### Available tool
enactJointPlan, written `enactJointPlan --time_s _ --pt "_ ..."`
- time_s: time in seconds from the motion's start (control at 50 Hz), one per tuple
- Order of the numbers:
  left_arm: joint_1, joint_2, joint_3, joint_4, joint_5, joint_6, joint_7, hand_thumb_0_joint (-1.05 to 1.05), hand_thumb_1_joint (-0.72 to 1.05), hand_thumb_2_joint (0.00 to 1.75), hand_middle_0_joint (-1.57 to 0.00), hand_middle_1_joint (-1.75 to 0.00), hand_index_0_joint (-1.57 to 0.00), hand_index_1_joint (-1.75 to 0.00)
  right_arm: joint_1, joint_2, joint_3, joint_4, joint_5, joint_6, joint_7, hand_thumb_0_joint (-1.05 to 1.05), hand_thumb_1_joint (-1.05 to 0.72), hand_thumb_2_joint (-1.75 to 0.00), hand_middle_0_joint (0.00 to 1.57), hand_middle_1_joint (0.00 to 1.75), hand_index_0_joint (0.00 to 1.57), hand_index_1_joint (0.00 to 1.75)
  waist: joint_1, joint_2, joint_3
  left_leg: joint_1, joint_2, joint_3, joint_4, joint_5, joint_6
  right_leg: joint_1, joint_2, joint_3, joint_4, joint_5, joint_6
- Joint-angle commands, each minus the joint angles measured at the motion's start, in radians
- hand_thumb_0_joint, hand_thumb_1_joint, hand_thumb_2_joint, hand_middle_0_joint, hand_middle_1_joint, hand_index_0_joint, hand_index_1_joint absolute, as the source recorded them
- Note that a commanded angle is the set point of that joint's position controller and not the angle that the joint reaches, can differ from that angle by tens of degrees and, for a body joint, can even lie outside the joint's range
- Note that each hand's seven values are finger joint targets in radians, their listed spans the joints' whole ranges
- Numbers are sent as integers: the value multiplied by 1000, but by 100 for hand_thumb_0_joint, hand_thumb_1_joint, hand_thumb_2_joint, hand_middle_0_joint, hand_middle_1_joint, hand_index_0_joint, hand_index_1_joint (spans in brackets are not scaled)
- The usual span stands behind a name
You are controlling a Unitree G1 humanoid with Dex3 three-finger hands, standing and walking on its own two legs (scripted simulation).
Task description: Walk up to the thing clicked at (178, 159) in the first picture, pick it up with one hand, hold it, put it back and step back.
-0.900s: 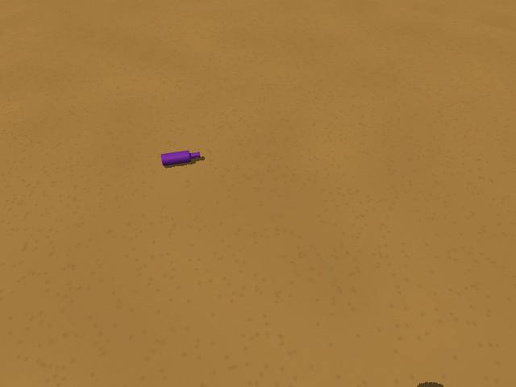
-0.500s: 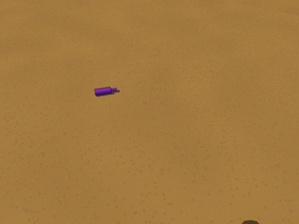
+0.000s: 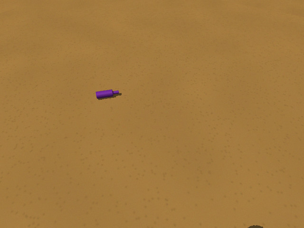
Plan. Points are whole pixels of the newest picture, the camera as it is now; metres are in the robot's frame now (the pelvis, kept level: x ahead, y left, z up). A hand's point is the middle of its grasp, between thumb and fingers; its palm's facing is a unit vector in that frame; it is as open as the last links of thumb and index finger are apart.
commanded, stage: stand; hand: left
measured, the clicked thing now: (107, 93) +1.34 +0.44 -0.75
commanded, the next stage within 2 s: walk up in 0.22 s
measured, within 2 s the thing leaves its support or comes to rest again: neither
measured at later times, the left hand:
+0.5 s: hand out of the picture +0.06 +0.33 -0.16, palm faces +0.11 -0.92 -0.37, open 7.4 cm
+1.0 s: hand (55, 164) +0.35 +0.36 -0.14, palm faces +0.07 -0.92 -0.38, open 7.4 cm
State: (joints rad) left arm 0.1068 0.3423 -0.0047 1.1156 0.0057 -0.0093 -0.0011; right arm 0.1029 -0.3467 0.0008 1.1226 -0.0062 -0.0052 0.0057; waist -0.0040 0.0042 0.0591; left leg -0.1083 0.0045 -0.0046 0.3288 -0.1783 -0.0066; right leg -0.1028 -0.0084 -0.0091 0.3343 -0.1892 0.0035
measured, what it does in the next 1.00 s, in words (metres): walks ahead: left foot, then right foot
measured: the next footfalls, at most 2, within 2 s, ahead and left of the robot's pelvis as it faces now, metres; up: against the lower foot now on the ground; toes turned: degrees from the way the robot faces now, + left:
left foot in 0.54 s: +0.17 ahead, +0.20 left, +0.00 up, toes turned +11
right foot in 1.00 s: +0.43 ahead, -0.05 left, +0.00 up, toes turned +4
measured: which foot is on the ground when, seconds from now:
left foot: down 0.00-0.28, up 0.30-0.52, down 0.54-1.00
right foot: down 0.00-0.56, up 0.58-0.98, down 1.00-1.00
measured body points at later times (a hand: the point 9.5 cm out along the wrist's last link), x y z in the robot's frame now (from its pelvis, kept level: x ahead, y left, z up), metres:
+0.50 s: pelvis +0.05 +0.03 -0.01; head +0.05 +0.05 +0.44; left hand +0.05 +0.37 -0.13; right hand +0.16 -0.30 -0.11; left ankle +0.12 +0.18 -0.73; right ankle +0.00 -0.12 -0.75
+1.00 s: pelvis +0.27 +0.06 -0.03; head +0.28 +0.05 +0.42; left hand +0.34 +0.40 -0.11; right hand +0.31 -0.26 -0.15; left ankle +0.14 +0.19 -0.75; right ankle +0.39 -0.05 -0.75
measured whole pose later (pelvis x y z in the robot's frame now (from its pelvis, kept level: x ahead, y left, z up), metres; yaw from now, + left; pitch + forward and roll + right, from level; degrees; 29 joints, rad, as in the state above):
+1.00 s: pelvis +0.27 +0.06 -0.03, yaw +9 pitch -2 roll +1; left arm 0.17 0.43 0.08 0.90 0.02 -0.04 -0.10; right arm 0.40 -0.42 -0.06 0.90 -0.01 -0.07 0.05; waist -0.04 0.01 0.06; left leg -0.04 0.04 0.04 0.55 -0.46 -0.01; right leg -0.40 -0.07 -0.05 0.57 -0.15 -0.03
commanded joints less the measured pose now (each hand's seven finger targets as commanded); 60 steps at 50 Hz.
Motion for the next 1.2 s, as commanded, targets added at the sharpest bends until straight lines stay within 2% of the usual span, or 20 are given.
enactJointPlan --time_s 0.0,0.18,0.2,0.22,0.26,0.3,0.5,0.52,0.54,0.56,0.62,0.68,0.84,0.92,0.94,0.96,1.0,1.04,1.1,1.18 --pt "-29 221 44 -58 3 -21 10 0 90 90 -20 -30 -20 -30 -26 -210 -38 -60 -2 -25 -15 0 -90 -90 20 30 20 30 3 -10 -74 0 119 -87 -48 111 26 1 -121 96 -55 117 -29" --pt "-29 222 41 -66 5 -25 10 0 90 90 -20 -30 -20 -30 -28 -212 -39 -61 -3 -26 -14 0 -90 -90 20 30 20 30 3 -4 -96 13 122 -84 -40 126 29 9 -125 100 -60 139 -28" --pt "35 329 115 -111 20 -43 -20 0 90 90 -20 -30 -20 -30 39 -293 -100 -113 -15 -38 14 0 -90 -90 20 30 20 30 18 -23 -195 -47 74 -119 47 -363 102 92 -69 55 42 -345 -60" --pt "59 323 122 -104 31 -45 -29 0 90 90 -20 -30 -20 -30 22 -299 -107 -120 -24 -36 27 0 -90 -90 20 30 20 30 42 5 -114 -218 81 -143 66 -513 113 83 -101 108 58 -490 -86" --pt "150 352 146 -113 36 -54 -35 0 90 90 -20 -30 -20 -30 -125 -240 -100 -204 -30 -34 40 0 -90 -90 20 30 20 30 125 -128 48 -567 12 -13 297 -369 67 161 -255 311 -124 -659 -176" --pt "136 374 156 -159 43 -70 -33 0 90 90 -20 -30 -20 -30 -125 -237 -106 -228 -36 -42 40 0 -90 -90 20 30 20 30 127 -119 82 -657 82 -58 535 -271 33 146 -454 488 -251 -527 -284" --pt "-35 316 142 -268 39 -59 -60 0 90 90 -20 -30 -20 -30 285 -279 -176 -160 -27 -54 73 0 -90 -90 20 30 20 30 -107 13 -29 125 25 113 245 -47 15 -346 -181 -56 139 -409 -146" --pt "15 256 123 -267 43 -51 -62 0 90 90 -20 -30 -20 -30 400 -322 -196 -131 -31 -61 59 0 -90 -90 20 30 20 30 -149 182 -82 302 17 43 218 -201 56 -470 -118 -112 451 -330 -123" --pt "33 173 98 -292 30 -51 -63 0 90 90 -20 -30 -20 -30 480 -418 -209 -146 -46 -71 41 0 -90 -90 20 30 20 30 -172 433 -72 299 265 -465 -35 -609 140 -679 22 -92 822 -437 -81" --pt "21 265 110 -299 18 -51 -54 0 90 90 -20 -30 -20 -30 371 -474 -206 -207 -11 -78 46 0 -90 -90 20 30 20 30 -130 280 -70 140 409 -818 -225 -764 259 -644 10 81 883 -401 -83" --pt "123 335 113 -226 2 -49 -54 0 90 90 -20 -30 -20 -30 178 -379 -159 -277 -3 -91 29 0 -90 -90 20 30 20 30 -10 63 3 21 325 -470 -123 -476 231 -574 -112 125 819 -187 -46" --pt "135 320 119 -219 15 -39 -73 0 90 90 -20 -30 -20 -30 198 -346 -144 -276 -1 -104 29 0 -90 -90 20 30 20 30 -5 106 33 -104 258 -256 -161 -284 205 -452 -124 60 671 -108 -6" --pt "-28 273 124 -308 16 -48 -106 0 90 90 -20 -30 -20 -30 241 -358 -144 -306 3 -117 29 0 -90 -90 20 30 20 30 -36 82 46 -81 235 -128 -136 -197 206 -371 -110 -2 320 62 -15" --pt "7 253 131 -301 15 -60 -97 0 90 90 -20 -30 -20 -30 246 -348 -141 -320 -3 -105 20 0 -90 -90 20 30 20 30 -5 67 -10 -84 223 -66 56 139 174 -183 -44 -73 244 20 -41" --pt "103 263 143 -281 14 -65 -88 0 90 90 -20 -30 -20 -30 231 -336 -134 -329 -3 -103 17 0 -90 -90 20 30 20 30 55 32 -58 -100 193 -34 211 270 151 -49 -17 -82 206 3 -52" --pt "222 307 162 -252 18 -76 -75 0 90 90 -20 -30 -20 -30 277 -280 -113 -331 -1 -100 16 0 -90 -90 20 30 20 30 99 -93 -146 -172 121 21 472 267 118 144 -28 -43 152 -63 -78" --pt "326 440 184 -262 7 -85 -55 0 90 90 -20 -30 -20 -30 277 -253 -97 -364 12 -100 6 0 -90 -90 20 30 20 30 131 -300 -175 -573 -59 15 874 -336 56 316 -431 627 -74 -228 -250" --pt "230 383 166 -291 -13 -80 -47 0 90 90 -20 -30 -20 -30 226 -306 -109 -325 14 -96 4 0 -90 -90 20 30 20 30 93 -111 -60 -548 32 -103 932 -251 57 141 -384 449 -41 -38 -284" --pt "142 318 139 -320 -11 -86 -42 0 90 90 -20 -30 -20 -30 287 -276 -107 -289 9 -85 25 0 -90 -90 20 30 20 30 18 -173 8 -441 79 -61 755 -158 41 -63 -259 185 -63 26 -225" --pt "143 329 141 -358 8 -96 -46 0 90 90 -20 -30 -20 -30 210 -248 -112 -311 -10 -76 54 0 -90 -90 20 30 20 30 27 -171 30 -407 99 18 508 -115 4 -133 -251 84 -93 -32 -253"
